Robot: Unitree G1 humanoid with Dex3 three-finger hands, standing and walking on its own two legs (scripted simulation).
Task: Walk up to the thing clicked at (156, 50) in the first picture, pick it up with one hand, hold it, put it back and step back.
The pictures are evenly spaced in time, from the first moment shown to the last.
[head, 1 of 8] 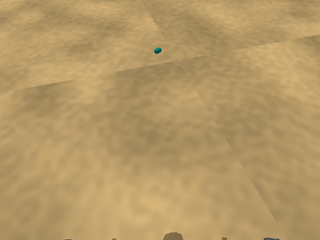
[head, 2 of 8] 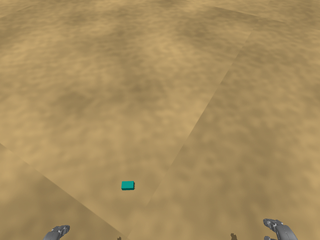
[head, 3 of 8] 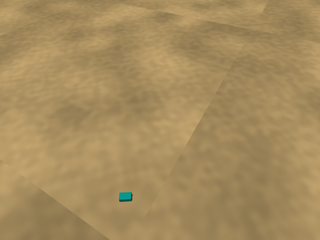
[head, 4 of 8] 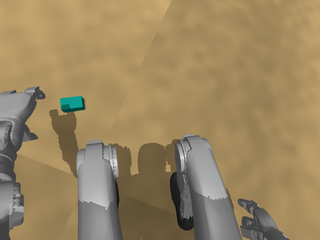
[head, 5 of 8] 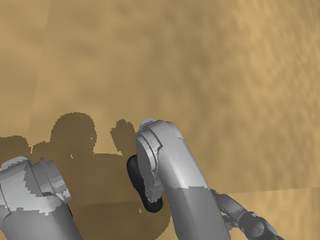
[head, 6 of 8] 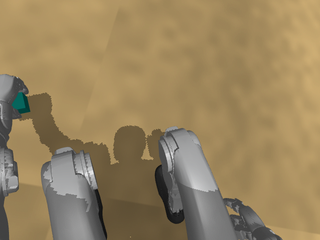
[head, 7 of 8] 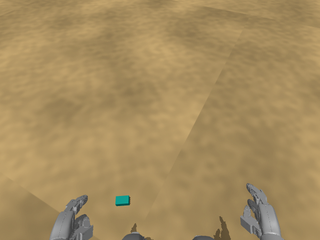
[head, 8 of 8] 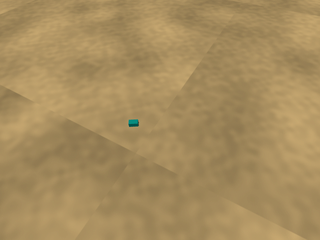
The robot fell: no
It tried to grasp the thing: yes
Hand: left
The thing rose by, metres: 0.69
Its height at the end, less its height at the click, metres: +0.00
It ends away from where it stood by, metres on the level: 0.02
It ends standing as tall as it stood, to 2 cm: yes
